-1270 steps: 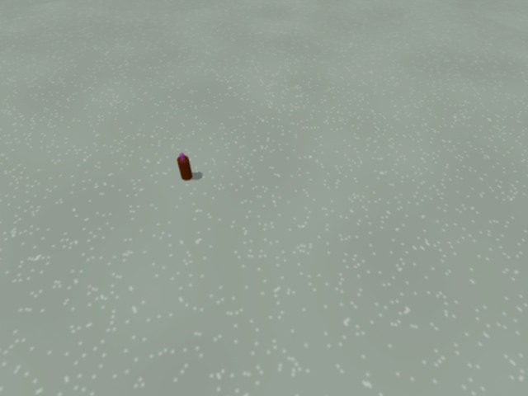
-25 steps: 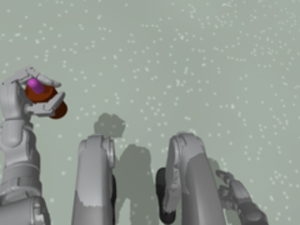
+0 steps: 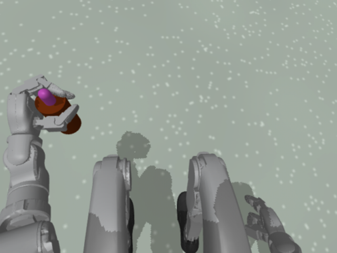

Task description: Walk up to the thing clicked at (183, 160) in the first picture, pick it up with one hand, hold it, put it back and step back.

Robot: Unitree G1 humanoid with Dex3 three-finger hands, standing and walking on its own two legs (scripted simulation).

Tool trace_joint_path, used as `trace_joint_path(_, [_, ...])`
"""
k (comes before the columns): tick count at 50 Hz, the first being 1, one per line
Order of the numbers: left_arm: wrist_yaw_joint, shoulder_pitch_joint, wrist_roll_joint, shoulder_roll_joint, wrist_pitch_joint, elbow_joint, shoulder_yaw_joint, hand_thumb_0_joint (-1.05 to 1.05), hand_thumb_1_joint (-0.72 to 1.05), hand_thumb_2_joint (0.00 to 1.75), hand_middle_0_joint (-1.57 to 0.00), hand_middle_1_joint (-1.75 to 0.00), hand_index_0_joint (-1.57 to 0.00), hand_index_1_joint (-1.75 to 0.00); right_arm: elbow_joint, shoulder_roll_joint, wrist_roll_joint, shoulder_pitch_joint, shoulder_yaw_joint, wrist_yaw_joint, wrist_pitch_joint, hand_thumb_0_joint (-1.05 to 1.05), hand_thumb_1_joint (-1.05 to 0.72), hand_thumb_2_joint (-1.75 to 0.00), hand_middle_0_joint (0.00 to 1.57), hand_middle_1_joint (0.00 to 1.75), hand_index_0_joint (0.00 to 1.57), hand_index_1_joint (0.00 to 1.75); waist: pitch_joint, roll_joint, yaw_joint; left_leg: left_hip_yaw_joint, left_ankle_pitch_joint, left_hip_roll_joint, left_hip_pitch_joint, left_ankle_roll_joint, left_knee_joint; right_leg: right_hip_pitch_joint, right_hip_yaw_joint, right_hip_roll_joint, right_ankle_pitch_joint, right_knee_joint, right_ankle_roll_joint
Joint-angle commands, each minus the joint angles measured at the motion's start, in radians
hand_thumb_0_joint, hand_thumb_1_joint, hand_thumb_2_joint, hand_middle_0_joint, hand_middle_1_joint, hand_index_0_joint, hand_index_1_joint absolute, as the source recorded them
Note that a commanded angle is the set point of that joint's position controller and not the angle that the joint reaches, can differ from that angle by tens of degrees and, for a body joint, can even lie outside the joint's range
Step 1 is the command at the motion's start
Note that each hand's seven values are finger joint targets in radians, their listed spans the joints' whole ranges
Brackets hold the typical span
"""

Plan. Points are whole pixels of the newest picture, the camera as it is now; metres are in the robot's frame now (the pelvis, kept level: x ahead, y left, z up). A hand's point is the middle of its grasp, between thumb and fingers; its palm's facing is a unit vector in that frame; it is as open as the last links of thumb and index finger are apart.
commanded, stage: lift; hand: left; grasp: from the side
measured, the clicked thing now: (58, 110) +0.42 +0.25 -0.04
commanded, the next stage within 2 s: hold in 1.86 s
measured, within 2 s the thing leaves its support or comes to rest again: neither
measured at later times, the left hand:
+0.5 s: hand (25, 85) +0.39 +0.23 +0.13, palm faces +0.13 -0.99 -0.03, open 6.3 cm
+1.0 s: hand out of the picture +0.39 +0.22 +0.29, palm faces +0.15 -0.99 -0.03, open 6.3 cm
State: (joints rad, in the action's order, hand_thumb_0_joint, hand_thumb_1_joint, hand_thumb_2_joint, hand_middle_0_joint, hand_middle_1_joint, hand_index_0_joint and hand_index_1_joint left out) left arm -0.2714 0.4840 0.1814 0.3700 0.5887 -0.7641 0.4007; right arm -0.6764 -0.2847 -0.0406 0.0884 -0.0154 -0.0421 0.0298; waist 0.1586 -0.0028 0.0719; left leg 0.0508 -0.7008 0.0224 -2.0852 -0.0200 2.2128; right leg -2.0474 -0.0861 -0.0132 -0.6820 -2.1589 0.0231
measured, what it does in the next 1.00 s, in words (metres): rises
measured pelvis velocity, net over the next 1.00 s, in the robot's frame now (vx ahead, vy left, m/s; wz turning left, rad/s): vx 0.05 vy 0.01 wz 0.05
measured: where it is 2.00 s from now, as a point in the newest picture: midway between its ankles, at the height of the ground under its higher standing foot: (156, 236)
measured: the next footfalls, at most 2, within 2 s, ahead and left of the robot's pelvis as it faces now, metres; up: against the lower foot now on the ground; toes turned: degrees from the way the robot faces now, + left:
none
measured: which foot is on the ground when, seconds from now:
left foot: down 0.00-1.00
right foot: down 0.00-1.00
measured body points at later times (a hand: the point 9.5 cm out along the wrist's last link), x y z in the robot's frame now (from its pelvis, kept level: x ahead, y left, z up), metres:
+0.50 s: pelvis +0.02 +0.00 +0.11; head +0.18 +0.03 +0.53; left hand +0.37 +0.28 +0.13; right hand +0.20 -0.24 -0.01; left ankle +0.08 +0.12 -0.36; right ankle +0.10 -0.11 -0.36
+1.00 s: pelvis +0.05 +0.01 +0.25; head +0.15 +0.04 +0.69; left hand +0.38 +0.27 +0.29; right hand +0.22 -0.23 +0.15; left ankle +0.08 +0.12 -0.36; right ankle +0.09 -0.11 -0.36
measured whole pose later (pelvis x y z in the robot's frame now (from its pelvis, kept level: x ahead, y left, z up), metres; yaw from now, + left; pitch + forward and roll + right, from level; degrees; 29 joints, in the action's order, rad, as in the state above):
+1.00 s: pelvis +0.05 +0.01 +0.25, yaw +3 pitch +19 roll -4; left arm -0.04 0.12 0.18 0.26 0.27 -0.29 0.16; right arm -0.60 -0.24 0.05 0.21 -0.01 0.04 0.07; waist 0.16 0.02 0.05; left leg 0.03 -0.59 0.02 -1.11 -0.02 1.36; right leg -1.07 -0.07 0.01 -0.56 -1.29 0.00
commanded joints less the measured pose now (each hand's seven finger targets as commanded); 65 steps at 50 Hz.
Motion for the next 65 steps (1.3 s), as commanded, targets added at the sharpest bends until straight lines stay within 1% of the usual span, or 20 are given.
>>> trace_joint_path(1, [0.002, 0.225, 0.040, 0.214, 0.060, 0.284, 0.041, 0.00, 0.54, 1.23, -1.34, -1.42, -1.38, -1.38, 0.090, -0.201, 0.020, 0.092, 0.083, 0.024, 0.029, 0.00, -0.90, -0.89, 0.20, 0.30, 0.20, 0.30, 0.639, 0.128, -0.026, 0.001, 0.107, -0.025, 0.471, -0.011, -0.339, 0.368, 0.021, 0.029, 0.123, 0.286, 0.025])
trace_joint_path(11, [0.039, 0.137, 0.060, 0.147, -0.038, 0.470, -0.019, 0.00, 0.56, 1.23, -1.33, -1.41, -1.37, -1.37, 0.131, -0.181, 0.056, 0.091, 0.088, 0.043, 0.037, 0.00, -0.88, -0.89, 0.20, 0.30, 0.20, 0.30, 0.618, 0.140, -0.030, 0.036, 0.074, -0.014, 0.599, -0.005, -0.476, 0.437, 0.026, 0.026, 0.112, 0.394, 0.027])
trace_joint_path(15, [0.068, 0.088, 0.066, 0.145, -0.074, 0.556, -0.028, 0.00, 0.58, 1.24, -1.33, -1.42, -1.38, -1.38, 0.145, -0.170, 0.068, 0.093, 0.087, 0.053, 0.038, 0.00, -0.88, -0.89, 0.20, 0.30, 0.20, 0.30, 0.623, 0.130, -0.040, 0.031, 0.124, -0.015, 0.659, -0.006, -0.525, 0.518, 0.036, 0.024, 0.152, 0.458, 0.024])
trace_joint_path(19, [0.107, 0.004, 0.054, 0.105, -0.115, 0.626, -0.073, 0.00, 0.57, 1.23, -1.31, -1.40, -1.35, -1.36, 0.167, -0.155, 0.077, 0.077, 0.091, 0.062, 0.043, 0.00, -0.88, -0.89, 0.20, 0.30, 0.20, 0.30, 0.593, 0.121, -0.043, 0.029, 0.109, -0.015, 0.716, -0.006, -0.592, 0.593, 0.047, 0.024, 0.139, 0.538, 0.019])
trace_joint_path(20, [0.115, -0.002, 0.057, 0.114, -0.124, 0.639, -0.057, 0.00, 0.58, 1.23, -1.30, -1.39, -1.35, -1.36, 0.171, -0.159, 0.080, 0.082, 0.094, 0.065, 0.042, 0.00, -0.88, -0.89, 0.20, 0.30, 0.20, 0.30, 0.603, 0.110, -0.043, 0.031, 0.120, -0.015, 0.739, -0.008, -0.602, 0.609, 0.047, 0.025, 0.150, 0.554, 0.019])
trace_joint_path(21, [0.120, 0.004, 0.052, 0.106, -0.130, 0.676, -0.082, 0.00, 0.57, 1.22, -1.30, -1.39, -1.34, -1.35, 0.169, -0.153, 0.081, 0.083, 0.093, 0.066, 0.043, 0.00, -0.88, -0.89, 0.20, 0.30, 0.20, 0.30, 0.607, 0.126, -0.039, 0.026, 0.143, -0.014, 0.764, -0.006, -0.614, 0.635, 0.052, 0.024, 0.171, 0.570, 0.018])
trace_joint_path(24, [0.145, -0.078, 0.055, 0.099, -0.159, 0.730, -0.082, 0.00, 0.57, 1.23, -1.29, -1.39, -1.34, -1.36, 0.184, -0.148, 0.090, 0.090, 0.093, 0.071, 0.042, 0.00, -0.88, -0.89, 0.20, 0.30, 0.20, 0.30, 0.627, 0.107, -0.055, 0.032, 0.227, -0.016, 0.854, -0.005, -0.666, 0.722, 0.048, 0.026, 0.237, 0.620, 0.017])
trace_joint_path(25, [0.153, -0.099, 0.053, 0.083, -0.169, 0.732, -0.101, 0.00, 0.54, 1.22, -1.28, -1.39, -1.33, -1.35, 0.182, -0.140, 0.090, 0.088, 0.090, 0.075, 0.042, 0.00, -0.88, -0.89, 0.20, 0.30, 0.20, 0.30, 0.603, 0.099, -0.045, 0.025, 0.234, -0.016, 0.859, -0.008, -0.674, 0.747, 0.050, 0.028, 0.247, 0.647, 0.013])
trace_joint_path(28, [0.183, -0.114, 0.049, 0.087, -0.188, 0.779, -0.091, 0.00, 0.49, 1.23, -1.28, -1.39, -1.32, -1.36, 0.184, -0.132, 0.095, 0.092, 0.091, 0.080, 0.048, 0.00, -0.88, -0.89, 0.20, 0.30, 0.20, 0.30, 0.561, 0.080, -0.038, 0.025, 0.220, -0.016, 0.896, -0.009, -0.734, 0.809, 0.055, 0.031, 0.244, 0.707, 0.009])
trace_joint_path(30, [0.196, -0.139, 0.042, 0.049, -0.198, 0.810, -0.139, 0.00, 0.48, 1.21, -1.27, -1.38, -1.31, -1.35, 0.191, -0.122, 0.096, 0.089, 0.088, 0.084, 0.050, 0.00, -0.88, -0.89, 0.20, 0.30, 0.20, 0.30, 0.530, 0.093, -0.032, 0.029, 0.185, -0.017, 0.937, -0.005, -0.786, 0.839, 0.054, 0.031, 0.217, 0.751, 0.008])
trace_joint_path(33, [0.217, -0.136, 0.045, 0.061, -0.215, 0.811, -0.128, 0.00, 0.50, 1.22, -1.27, -1.39, -1.31, -1.35, 0.189, -0.113, 0.100, 0.097, 0.083, 0.094, 0.060, 0.00, -0.88, -0.89, 0.20, 0.30, 0.20, 0.30, 0.492, 0.062, -0.024, 0.016, 0.204, -0.021, 0.969, -0.007, -0.829, 0.936, 0.067, 0.029, 0.243, 0.829, 0.002])
trace_joint_path(35, [0.223, -0.121, 0.033, 0.054, -0.224, 0.788, -0.152, 0.00, 0.48, 1.22, -1.26, -1.38, -1.30, -1.34, 0.175, -0.113, 0.098, 0.121, 0.082, 0.099, 0.066, 0.00, -0.88, -0.89, 0.20, 0.30, 0.20, 0.30, 0.467, 0.066, -0.002, 0.016, 0.263, -0.019, 1.026, -0.008, -0.854, 0.967, 0.064, 0.031, 0.306, 0.855, 0.001])
trace_joint_path(36, [0.224, -0.126, 0.028, 0.034, -0.227, 0.790, -0.179, 0.00, 0.47, 1.20, -1.25, -1.37, -1.30, -1.34, 0.174, -0.106, 0.096, 0.121, 0.077, 0.098, 0.069, 0.00, -0.88, -0.89, 0.20, 0.30, 0.20, 0.30, 0.443, 0.079, -0.003, 0.017, 0.272, -0.022, 1.045, -0.005, -0.874, 0.979, 0.060, 0.031, 0.312, 0.869, 0.002])
trace_joint_path(38, [0.237, -0.132, 0.019, 0.052, -0.235, 0.740, -0.151, 0.00, 0.45, 1.21, -1.26, -1.37, -1.30, -1.35, 0.170, -0.109, 0.097, 0.128, 0.078, 0.101, 0.072, 0.00, -0.88, -0.89, 0.20, 0.30, 0.20, 0.30, 0.409, 0.070, -0.017, 0.022, 0.304, -0.018, 1.088, -0.004, -0.912, 1.001, 0.056, 0.030, 0.331, 0.896, 0.003])
trace_joint_path(43, [0.233, -0.142, 0.018, 0.018, -0.242, 0.708, -0.185, 0.00, 0.43, 1.21, -1.28, -1.38, -1.32, -1.35, 0.179, -0.101, 0.093, 0.127, 0.072, 0.093, 0.078, 0.00, -0.88, -0.89, 0.20, 0.30, 0.20, 0.30, 0.363, 0.085, -0.028, 0.014, 0.285, -0.020, 1.174, 0.002, -1.008, 1.100, 0.055, 0.028, 0.320, 0.992, 0.004])
trace_joint_path(47, [0.231, -0.166, 0.011, 0.036, -0.240, 0.719, -0.171, 0.00, 0.41, 1.18, -1.25, -1.34, -1.29, -1.32, 0.181, -0.104, 0.090, 0.135, 0.072, 0.089, 0.076, 0.00, -0.88, -0.89, 0.20, 0.30, 0.20, 0.30, 0.363, 0.104, -0.047, 0.015, 0.392, -0.015, 1.280, 0.011, -1.070, 1.164, 0.043, 0.033, 0.398, 1.032, 0.007])
trace_joint_path(50, [0.230, -0.154, 0.024, 0.005, -0.233, 0.719, -0.188, 0.00, 0.40, 1.16, -1.25, -1.33, -1.28, -1.31, 0.177, -0.097, 0.086, 0.147, 0.068, 0.085, 0.075, 0.00, -0.89, -0.89, 0.20, 0.30, 0.20, 0.30, 0.356, 0.102, -0.044, 0.023, 0.467, -0.010, 1.339, 0.018, -1.104, 1.193, 0.032, 0.037, 0.442, 1.051, 0.009])
trace_joint_path(53, [0.237, -0.109, 0.018, 0.024, -0.222, 0.702, -0.171, 0.00, 0.42, 1.17, -1.25, -1.33, -1.28, -1.30, 0.165, -0.098, 0.079, 0.158, 0.067, 0.088, 0.076, 0.00, -0.89, -0.89, 0.20, 0.30, 0.20, 0.30, 0.330, 0.087, -0.029, 0.023, 0.465, -0.006, 1.357, 0.016, -1.136, 1.220, 0.031, 0.039, 0.449, 1.075, 0.007])
trace_joint_path(60, [0.232, -0.110, 0.008, -0.032, -0.213, 0.674, -0.235, 0.00, 0.45, 1.19, -1.27, -1.34, -1.30, -1.32, 0.182, -0.095, 0.071, 0.153, 0.066, 0.085, 0.072, 0.00, -0.90, -0.89, 0.20, 0.30, 0.20, 0.30, 0.290, 0.060, -0.034, 0.015, 0.388, -0.008, 1.422, 0.015, -1.232, 1.300, 0.033, 0.036, 0.402, 1.172, 0.003])
trace_joint_path(65, [0.236, -0.098, 0.002, -0.004, -0.217, 0.673, -0.209, 0.00, 0.42, 1.19, -1.26, -1.35, -1.29, -1.33, 0.171, -0.092, 0.069, 0.159, 0.064, 0.087, 0.074, 0.00, -0.90, -0.89, 0.20, 0.30, 0.20, 0.30, 0.271, 0.051, -0.040, 0.011, 0.399, -0.008, 1.445, 0.014, -1.276, 1.360, 0.033, 0.036, 0.419, 1.219, 0.002])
